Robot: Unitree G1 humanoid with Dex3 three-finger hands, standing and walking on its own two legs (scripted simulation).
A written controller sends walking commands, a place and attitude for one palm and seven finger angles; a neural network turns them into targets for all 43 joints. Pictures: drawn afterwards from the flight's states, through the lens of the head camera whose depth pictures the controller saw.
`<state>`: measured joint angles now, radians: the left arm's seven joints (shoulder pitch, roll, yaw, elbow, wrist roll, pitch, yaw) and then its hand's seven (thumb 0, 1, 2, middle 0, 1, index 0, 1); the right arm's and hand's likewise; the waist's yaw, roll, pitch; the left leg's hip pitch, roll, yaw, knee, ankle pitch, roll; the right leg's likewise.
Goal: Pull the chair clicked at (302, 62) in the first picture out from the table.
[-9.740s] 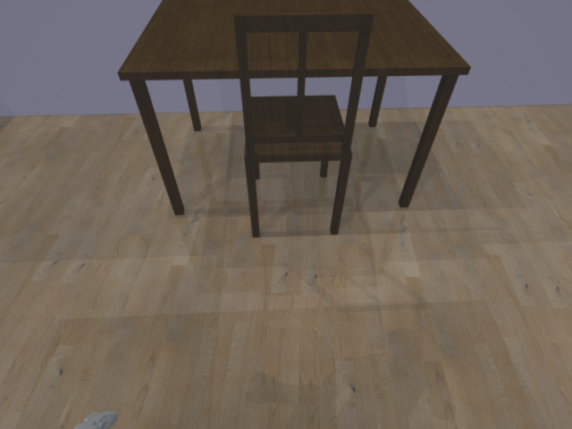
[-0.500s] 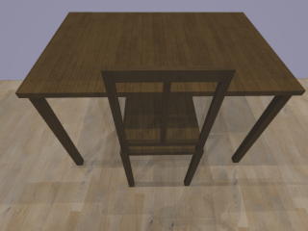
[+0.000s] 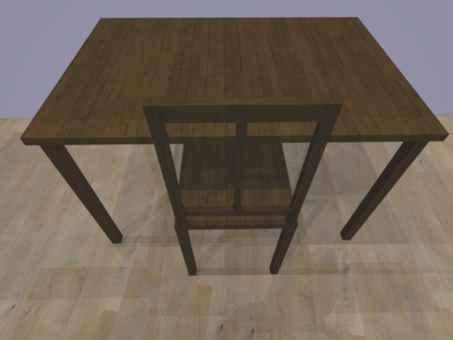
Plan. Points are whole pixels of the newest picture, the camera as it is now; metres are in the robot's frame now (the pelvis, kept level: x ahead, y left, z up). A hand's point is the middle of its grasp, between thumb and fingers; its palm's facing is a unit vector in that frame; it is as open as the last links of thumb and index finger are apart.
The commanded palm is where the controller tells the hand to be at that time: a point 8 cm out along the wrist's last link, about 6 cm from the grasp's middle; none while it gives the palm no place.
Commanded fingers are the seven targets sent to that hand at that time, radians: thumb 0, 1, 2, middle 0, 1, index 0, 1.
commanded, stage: look again from close up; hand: left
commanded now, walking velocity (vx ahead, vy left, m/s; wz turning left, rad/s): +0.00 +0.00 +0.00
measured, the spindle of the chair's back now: (238, 172) +0.50 +0.00 -0.06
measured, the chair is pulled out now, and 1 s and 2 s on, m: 0.00 0.00 0.00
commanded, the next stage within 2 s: shuffle to correct the standing spot in 0.18 s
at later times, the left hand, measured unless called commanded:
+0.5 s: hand out of the picture +0.00 +0.17 -0.18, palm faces +0.04 -0.98 -0.21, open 7.3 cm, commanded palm none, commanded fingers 0.00 0.90 0.90 -0.20 -0.30 -0.20 -0.30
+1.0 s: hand out of the picture +0.05 +0.15 -0.18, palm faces +0.09 -0.97 -0.23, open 7.3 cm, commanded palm none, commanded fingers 0.00 0.90 0.90 -0.20 -0.30 -0.20 -0.30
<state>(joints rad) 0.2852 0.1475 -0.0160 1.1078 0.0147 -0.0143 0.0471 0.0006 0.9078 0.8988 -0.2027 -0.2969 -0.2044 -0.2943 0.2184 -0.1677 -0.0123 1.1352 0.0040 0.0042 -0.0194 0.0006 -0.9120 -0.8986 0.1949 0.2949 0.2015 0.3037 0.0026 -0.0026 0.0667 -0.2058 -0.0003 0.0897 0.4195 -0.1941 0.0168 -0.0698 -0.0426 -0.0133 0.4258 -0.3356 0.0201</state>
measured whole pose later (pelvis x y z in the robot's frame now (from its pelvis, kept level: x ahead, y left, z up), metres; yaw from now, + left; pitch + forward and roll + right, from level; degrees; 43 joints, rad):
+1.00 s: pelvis +0.06 -0.03 +0.00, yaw +2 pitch +2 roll +2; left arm 0.29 0.15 0.01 1.06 0.01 -0.01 0.06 0.01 0.92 0.90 -0.21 -0.30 -0.21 -0.29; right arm 0.20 -0.18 -0.03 1.09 0.00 0.01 -0.05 0.00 -0.91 -0.90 0.20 0.29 0.20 0.30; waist 0.01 -0.02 0.05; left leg -0.19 0.02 0.07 0.46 -0.29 -0.02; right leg -0.04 -0.03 -0.07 0.46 -0.40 0.00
